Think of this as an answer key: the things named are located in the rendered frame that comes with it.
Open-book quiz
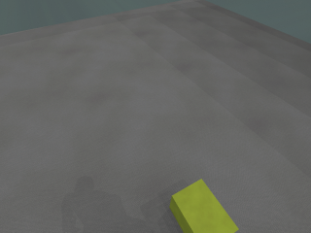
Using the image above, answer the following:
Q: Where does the carton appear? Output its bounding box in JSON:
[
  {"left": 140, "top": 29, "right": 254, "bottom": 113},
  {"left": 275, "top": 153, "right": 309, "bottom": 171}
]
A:
[{"left": 169, "top": 179, "right": 239, "bottom": 233}]

